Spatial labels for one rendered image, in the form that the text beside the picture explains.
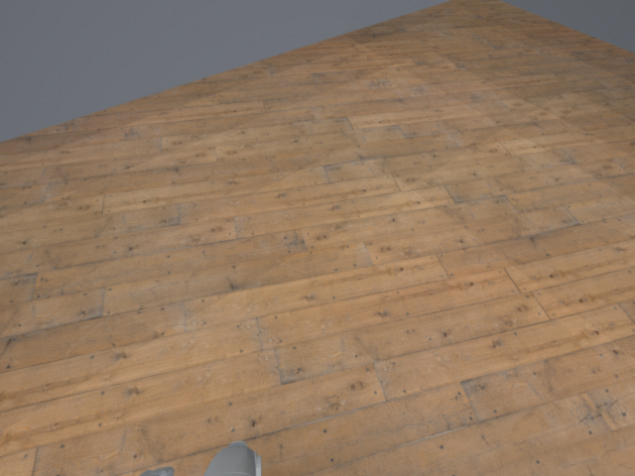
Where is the left robot thigh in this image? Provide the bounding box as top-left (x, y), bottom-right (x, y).
top-left (203, 445), bottom-right (262, 476)

